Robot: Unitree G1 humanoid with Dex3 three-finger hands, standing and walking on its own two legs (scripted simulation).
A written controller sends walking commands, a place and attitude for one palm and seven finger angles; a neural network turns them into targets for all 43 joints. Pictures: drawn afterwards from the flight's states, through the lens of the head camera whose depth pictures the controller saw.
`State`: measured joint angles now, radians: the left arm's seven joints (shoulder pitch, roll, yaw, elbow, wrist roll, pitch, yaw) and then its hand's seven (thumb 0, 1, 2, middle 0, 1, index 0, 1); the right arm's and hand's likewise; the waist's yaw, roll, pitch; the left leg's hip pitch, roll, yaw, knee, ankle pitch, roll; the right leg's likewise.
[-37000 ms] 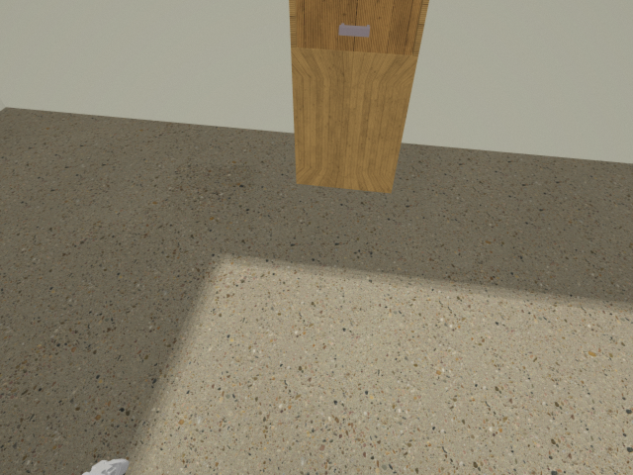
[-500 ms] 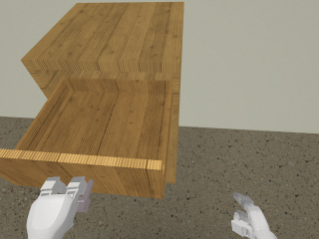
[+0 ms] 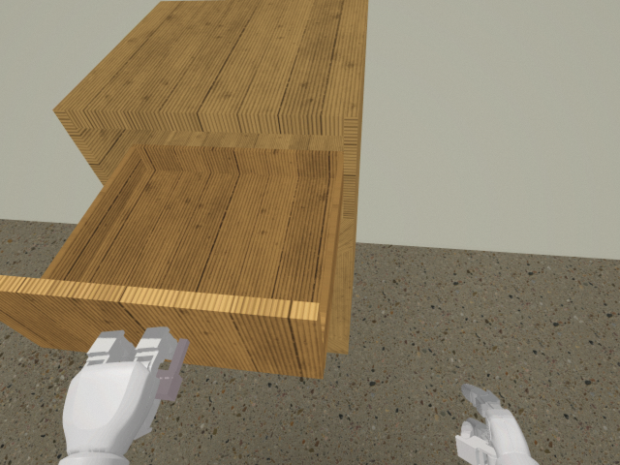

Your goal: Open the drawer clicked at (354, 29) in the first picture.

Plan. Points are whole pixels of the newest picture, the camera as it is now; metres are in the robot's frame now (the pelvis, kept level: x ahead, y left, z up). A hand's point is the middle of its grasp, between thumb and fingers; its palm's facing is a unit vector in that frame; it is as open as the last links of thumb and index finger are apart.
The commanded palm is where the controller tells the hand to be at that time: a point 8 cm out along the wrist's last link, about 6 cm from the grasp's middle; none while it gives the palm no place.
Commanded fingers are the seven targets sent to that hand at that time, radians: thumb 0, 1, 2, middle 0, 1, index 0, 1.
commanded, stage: open the thumb to release the handle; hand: left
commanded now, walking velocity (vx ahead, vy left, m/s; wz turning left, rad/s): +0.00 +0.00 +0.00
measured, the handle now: (140, 361) +0.22 +0.24 +0.03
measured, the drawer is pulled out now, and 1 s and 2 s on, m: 0.30 0.28 0.28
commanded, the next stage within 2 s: lift the hand off the handle in 0.22 s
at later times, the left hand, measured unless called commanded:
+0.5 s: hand (140, 401) +0.18 +0.23 +0.02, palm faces +0.01 -0.07 -1.00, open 13.5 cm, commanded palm +0.17 +0.24 +0.07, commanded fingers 0.00 -0.50 0.30 -0.30 -1.20 -0.30 -1.20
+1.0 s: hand (111, 374) +0.20 +0.25 +0.07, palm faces +0.08 -0.07 -0.99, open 13.7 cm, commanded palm +0.16 +0.24 +0.12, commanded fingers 0.00 -0.50 0.30 -0.30 -1.20 -0.30 -1.20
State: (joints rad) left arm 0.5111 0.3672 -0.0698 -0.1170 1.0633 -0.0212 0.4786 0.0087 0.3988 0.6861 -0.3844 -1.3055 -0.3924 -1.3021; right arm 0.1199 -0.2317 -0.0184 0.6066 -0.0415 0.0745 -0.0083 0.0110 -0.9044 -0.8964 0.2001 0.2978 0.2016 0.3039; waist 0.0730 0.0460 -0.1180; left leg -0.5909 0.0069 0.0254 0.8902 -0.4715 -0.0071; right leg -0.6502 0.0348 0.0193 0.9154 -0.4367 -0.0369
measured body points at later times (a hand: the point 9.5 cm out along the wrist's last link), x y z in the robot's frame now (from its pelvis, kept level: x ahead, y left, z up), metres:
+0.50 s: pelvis -0.01 -0.01 +0.01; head +0.02 -0.03 +0.46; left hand +0.18 +0.23 +0.07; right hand +0.21 -0.23 -0.09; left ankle -0.02 +0.13 -0.69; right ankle +0.01 -0.10 -0.69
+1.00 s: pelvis -0.01 +0.00 +0.02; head +0.01 -0.03 +0.47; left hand +0.19 +0.25 +0.12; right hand +0.21 -0.21 -0.08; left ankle -0.02 +0.13 -0.69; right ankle +0.01 -0.10 -0.69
